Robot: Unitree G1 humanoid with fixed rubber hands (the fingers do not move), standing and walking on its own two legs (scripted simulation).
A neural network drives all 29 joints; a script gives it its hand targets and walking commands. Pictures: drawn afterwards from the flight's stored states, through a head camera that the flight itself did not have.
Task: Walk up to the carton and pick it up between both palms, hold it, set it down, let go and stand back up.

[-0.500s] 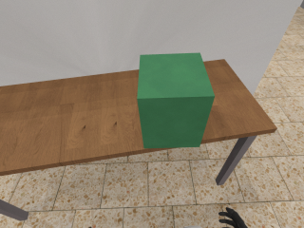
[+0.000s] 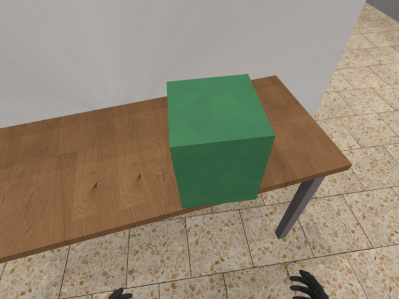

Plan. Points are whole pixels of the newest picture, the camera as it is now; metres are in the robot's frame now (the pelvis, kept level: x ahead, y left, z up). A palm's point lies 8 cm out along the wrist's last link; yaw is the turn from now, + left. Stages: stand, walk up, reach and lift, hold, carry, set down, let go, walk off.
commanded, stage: walk up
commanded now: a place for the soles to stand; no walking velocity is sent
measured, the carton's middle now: (213, 143) +0.46 -0.02 +0.02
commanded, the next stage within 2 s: none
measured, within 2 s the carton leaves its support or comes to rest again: neither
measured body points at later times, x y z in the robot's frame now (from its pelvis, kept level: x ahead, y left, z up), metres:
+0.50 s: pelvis +0.01 -0.01 +0.00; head +0.02 -0.03 +0.44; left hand +0.13 +0.21 -0.12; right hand +0.09 -0.25 -0.14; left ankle -0.02 +0.09 -0.73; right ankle +0.03 -0.14 -0.73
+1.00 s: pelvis +0.05 +0.02 +0.00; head +0.07 +0.01 +0.45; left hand +0.17 +0.22 -0.13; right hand +0.09 -0.22 -0.14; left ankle +0.00 +0.12 -0.73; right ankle +0.04 -0.11 -0.73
